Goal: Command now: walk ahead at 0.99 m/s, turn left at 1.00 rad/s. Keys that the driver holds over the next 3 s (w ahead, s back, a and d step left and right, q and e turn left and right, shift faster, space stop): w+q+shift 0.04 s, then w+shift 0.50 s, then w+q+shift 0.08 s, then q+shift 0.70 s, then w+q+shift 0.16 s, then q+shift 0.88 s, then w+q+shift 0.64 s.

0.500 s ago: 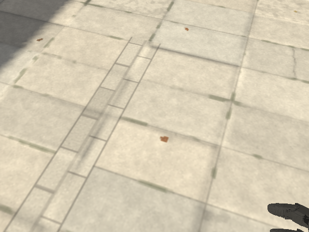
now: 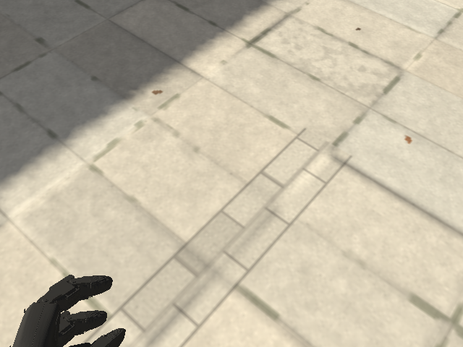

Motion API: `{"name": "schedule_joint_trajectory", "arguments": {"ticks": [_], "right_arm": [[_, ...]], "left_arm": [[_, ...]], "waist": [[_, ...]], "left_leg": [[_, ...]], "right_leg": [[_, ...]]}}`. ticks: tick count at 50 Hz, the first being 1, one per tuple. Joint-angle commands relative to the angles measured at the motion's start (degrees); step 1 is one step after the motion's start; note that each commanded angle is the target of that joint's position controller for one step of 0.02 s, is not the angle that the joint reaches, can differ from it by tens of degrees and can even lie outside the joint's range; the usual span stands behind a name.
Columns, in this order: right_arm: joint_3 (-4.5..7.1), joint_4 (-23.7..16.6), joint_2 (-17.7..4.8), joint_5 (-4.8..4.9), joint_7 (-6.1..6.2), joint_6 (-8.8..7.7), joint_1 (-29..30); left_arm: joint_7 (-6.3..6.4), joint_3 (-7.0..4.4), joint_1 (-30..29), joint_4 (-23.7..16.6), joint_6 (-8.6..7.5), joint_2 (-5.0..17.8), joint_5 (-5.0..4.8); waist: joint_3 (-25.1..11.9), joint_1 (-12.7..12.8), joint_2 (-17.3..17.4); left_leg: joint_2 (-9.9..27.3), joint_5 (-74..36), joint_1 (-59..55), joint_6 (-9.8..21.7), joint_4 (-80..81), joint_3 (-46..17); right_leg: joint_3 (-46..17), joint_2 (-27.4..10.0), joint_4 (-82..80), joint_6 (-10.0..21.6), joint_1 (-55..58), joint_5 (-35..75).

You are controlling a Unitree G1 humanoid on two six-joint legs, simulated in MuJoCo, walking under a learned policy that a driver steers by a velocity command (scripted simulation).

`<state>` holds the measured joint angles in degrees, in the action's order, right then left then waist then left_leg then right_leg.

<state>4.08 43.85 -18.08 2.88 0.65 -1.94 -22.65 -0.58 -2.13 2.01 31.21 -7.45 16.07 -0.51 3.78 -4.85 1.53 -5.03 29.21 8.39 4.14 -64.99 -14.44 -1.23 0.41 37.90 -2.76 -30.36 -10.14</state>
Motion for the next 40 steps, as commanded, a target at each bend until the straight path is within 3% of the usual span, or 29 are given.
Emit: {"name": "schedule_joint_trajectory", "arguments": {"ticks": [1, 2, 3, 5, 6, 8, 10, 14, 15, 16, 18, 19, 20, 21, 22, 23, 24, 25, 26, 27, 28, 30, 31, 32, 34, 35, 36, 38, 40], "right_arm": [[-0.31, -8.2, -6.3, -0.03, -0.14, -1.06, 6.7], [-0.21, -9.7, -5.8, -1.51, -0.47, -1.24, 11.2], [-0.27, -10.3, -4.3, -1.26, -0.96, -1.01, 11.4], [-0.85, -10.3, -0.9, 0.12, -1.12, 0.12, 10.5], [-1.34, -10.5, 0.6, 0.23, -1.16, 0.62, 10.8], [-2.01, -11.0, 1.7, -0.65, -1.41, 0.77, 12.8], [-2.1, -11.5, 0.6, -1.11, -2.08, 0.21, 15.4], [-2.47, -13.8, 0.0, -1.66, -4.17, -1.62, 25.9], [-2.41, -14.5, -0.1, -1.54, -4.55, -1.96, 27.7], [-1.99, -15.0, -1.0, -1.54, -4.74, -2.19, 28.4], [-0.17, -15.5, -4.5, -1.51, -4.39, -1.94, 24.6], [1.49, -13.5, -7.6, -1.25, -3.84, -1.49, 15.1], [3.31, -9.1, -10.2, -0.89, -2.96, -0.75, 0.8], [4.13, -5.4, -14.2, -0.79, -1.88, -0.14, -6.9], [3.78, -6.1, -16.8, -1.76, -2.32, -1.16, -5.7], [2.5, -4.9, -9.9, -2.32, -2.74, -2.22, -5.6], [1.88, -3.8, -8.2, -2.49, -2.89, -2.95, -3.9], [1.53, -3.5, -7.5, -2.62, -3.02, -3.72, 0.0], [0.74, -3.3, -4.6, -3.44, -3.24, -4.21, 3.8], [-0.1, -3.2, -1.9, -4.39, -3.28, -4.43, 5.9], [-0.49, -3.0, -0.3, -3.76, -3.31, -4.51, 6.5], [-0.65, -1.7, -0.3, -2.27, -2.62, -4.62, 5.2], [-0.46, -1.3, -1.2, -2.12, -1.98, -4.76, 3.9], [-0.27, -1.1, -2.2, -2.31, -1.14, -4.69, 3.4], [0.16, -0.4, -3.4, -2.15, 0.21, -3.97, 2.4], [0.73, 0.5, -4.8, -2.02, 0.34, -3.7, -1.7], [1.25, 1.4, -6.5, -1.69, 0.42, -3.38, -4.2], [1.78, 2.5, -7.1, -1.03, 0.74, -2.52, -6.2], [2.18, 2.5, -6.8, -1.21, 1.23, -1.35, -6.1]], "left_arm": [[0.72, -3.92, 19.4, 1.4, 1.44, 8.3, 1.06], [0.88, -3.83, 18.7, 2.8, 1.91, 8.0, 1.82], [1.0, -3.39, 17.4, 4.0, 1.64, 7.0, 2.5], [0.26, -2.29, 16.1, 6.4, 1.16, 3.4, 1.28], [-0.08, -2.1, 16.0, 7.5, 0.98, 2.9, 0.33], [-0.31, -2.54, 16.2, 9.0, 0.63, 4.7, -0.32], [-0.15, -3.16, 16.4, 10.0, 0.41, 7.2, 0.06], [0.26, -3.37, 21.8, 12.7, 0.62, 9.9, -0.57], [0.28, -3.34, 23.2, 13.5, 0.92, 10.8, -0.86], [0.36, -3.33, 24.0, 14.1, 1.25, 12.0, -0.91], [0.95, -3.32, 25.1, 15.3, 2.13, 14.6, -0.47], [1.36, -3.24, 24.4, 15.9, 2.82, 15.6, -0.15], [1.97, -2.86, 21.9, 15.5, 3.46, 15.5, -0.05], [2.39, -1.02, 24.1, 13.2, 3.15, 8.9, 1.56], [1.65, 1.25, 31.3, 11.4, 0.89, 2.0, -0.84], [1.63, -0.26, 23.4, 11.0, -0.61, 8.3, -3.47], [1.56, -0.19, 17.2, 8.7, -1.19, 7.4, -4.56], [1.67, 0.32, 14.1, 8.2, -1.46, 5.9, -3.31], [1.59, 0.04, 13.5, 8.7, -1.05, 5.3, -1.79], [0.81, 0.04, 16.3, 9.4, -0.14, 4.6, -1.84], [0.45, 0.14, 16.0, 9.4, 0.63, 4.1, -1.25], [0.04, 0.55, 12.7, 7.9, 1.36, 3.0, 0.0], [-0.04, 0.89, 8.8, 6.3, 1.23, 2.9, 0.8], [-0.26, 1.12, 4.0, 4.5, 0.66, 3.3, 1.35], [-1.6, 2.04, -3.1, 2.6, -1.11, 1.4, 2.33], [-2.28, 2.16, -6.3, 1.6, -1.81, 0.6, 2.45], [-2.46, 1.57, -7.3, 0.8, -1.95, 1.5, 1.99], [-1.83, 0.13, -7.4, -0.1, -1.17, 4.7, 1.25], [-0.61, -1.33, -2.9, 0.3, -0.48, 7.8, 1.29]], "waist": [[-13.8, 12.9, -9.5], [-8.3, 12.2, -4.7], [-5.6, 9.9, -5.6], [-2.9, 7.1, -6.9], [-1.0, 6.1, -6.5], [3.1, 4.8, -4.5], [5.4, 4.1, -3.5], [8.0, 7.0, -0.7], [8.0, 7.1, -1.4], [7.0, 6.4, -3.1], [0.7, 1.9, -10.0], [-5.0, -3.8, -13.1], [-11.0, -11.5, -12.4], [-16.9, -9.0, 0.2], [-29.4, -1.3, 15.7], [-25.0, -4.7, 7.4], [-14.8, -3.5, 4.7], [-8.6, -0.7, -2.0], [-5.8, 2.3, -3.0], [-5.2, 5.5, 0.8], [-3.9, 6.3, 1.7], [0.3, 7.5, 0.1], [2.9, 6.5, -1.0], [5.5, 5.5, -2.0], [6.9, 3.5, -2.8], [5.5, 1.1, -3.2], [4.1, 0.5, -2.3], [2.4, 1.3, 0.1], [-2.4, 4.7, 3.0]], "left_leg": [[7.4, -8.5, 39.4, -1.2, -19.8, 6.7], [9.2, -9.2, 37.7, -0.8, -16.9, 7.6], [11.2, -10.3, 34.1, -0.4, -14.4, 6.9], [12.3, -8.3, 32.2, 0.4, -11.3, 7.0], [12.8, -7.4, 33.2, 0.6, -9.3, 6.7], [12.7, -11.2, 37.2, 0.2, -4.7, 5.7], [12.1, -19.1, 38.4, -0.1, 2.4, 5.8], [9.3, -31.2, 29.4, 1.0, 19.3, 13.8], [8.2, -31.0, 27.6, 1.5, 22.4, 15.4], [6.1, -29.1, 25.3, 2.3, 24.4, 17.5], [1.7, -21.9, 17.6, 4.4, 24.9, 20.3], [0.1, -20.5, 6.2, 5.9, 25.8, 20.3], [0.3, -24.2, -12.1, 7.2, 30.7, 19.4], [10.7, -17.3, -32.4, 7.2, 26.9, 1.5], [22.8, 9.6, -41.3, 15.7, 41.4, -32.5], [22.2, 13.2, -36.5, 13.7, 48.9, -34.7], [21.1, 5.9, -27.7, 12.9, 49.7, -27.0], [19.4, -2.7, -17.4, 12.0, 50.4, -20.1], [16.3, -8.0, -9.4, 10.7, 50.6, -13.2], [15.3, -9.3, -4.6, 10.9, 51.5, -10.0], [13.8, -11.0, -1.0, 11.5, 53.2, -8.6], [13.0, -12.5, 4.4, 12.3, 56.3, -6.1], [12.8, -15.0, 5.8, 13.0, 57.8, -5.0], [12.0, -24.6, 7.4, 12.9, 58.3, -2.6], [6.6, -37.1, 13.3, 9.6, 55.6, 5.2], [6.9, -36.2, 14.7, 8.6, 55.9, 4.4], [8.0, -34.3, 13.5, 7.6, 55.2, 2.7], [8.7, -34.3, 6.5, 5.0, 50.1, 0.4], [8.4, -43.2, 1.0, 2.2, 40.0, -1.8]], "right_leg": [[-34.1, -20.9, -21.0, 9.8, 48.0, -26.3], [-26.3, -19.0, -21.0, 9.5, 40.0, -15.1], [-21.5, -17.5, -22.1, 9.9, 33.4, -9.2], [-15.6, -15.8, -24.8, 10.7, 28.2, -6.6], [-13.9, -16.3, -26.1, 11.2, 26.3, -5.7], [-10.4, -17.8, -29.2, 12.6, 24.7, -2.1], [-4.4, -16.9, -32.0, 12.5, 24.0, 2.1], [6.0, -15.2, -38.5, 10.7, 24.0, 9.5], [7.4, -15.5, -38.2, 10.5, 26.3, 14.9], [8.6, -15.7, -35.8, 10.2, 29.5, 27.9], [9.7, -17.2, -24.5, 9.6, 36.2, 59.0], [9.8, -17.5, -13.5, 9.0, 35.2, 68.0], [11.2, -15.3, 2.4, 7.3, 27.0, 67.3], [8.8, -10.1, 25.5, 5.5, 8.2, 17.0], [-1.7, 0.0, 43.4, 4.8, -6.5, -18.7], [-7.6, -2.1, 46.7, 6.3, -11.6, -15.8], [-6.3, -3.7, 45.5, 6.6, -14.8, -13.2], [-6.1, -6.4, 41.2, 6.7, -13.1, -9.7], [-5.9, -8.5, 37.3, 6.7, -9.7, -6.6], [-6.4, -9.8, 36.0, 6.4, -6.8, -4.3], [-5.5, -10.4, 34.2, 5.8, -5.9, -4.3], [-4.3, -11.2, 28.5, 3.8, -7.5, -4.4], [-3.4, -10.9, 24.3, 2.3, -9.9, -1.3], [-2.2, -9.9, 17.4, 1.0, -10.5, 3.0], [1.9, -5.0, 0.6, 0.4, -1.1, 17.1], [3.6, -1.9, -3.9, 0.4, 4.9, 24.9], [2.5, -0.3, -7.1, 0.7, 8.5, 29.7], [-0.4, 1.0, -11.6, 1.5, 10.4, 29.6], [-1.2, 2.3, -11.5, 2.8, 16.0, 23.9]]}}
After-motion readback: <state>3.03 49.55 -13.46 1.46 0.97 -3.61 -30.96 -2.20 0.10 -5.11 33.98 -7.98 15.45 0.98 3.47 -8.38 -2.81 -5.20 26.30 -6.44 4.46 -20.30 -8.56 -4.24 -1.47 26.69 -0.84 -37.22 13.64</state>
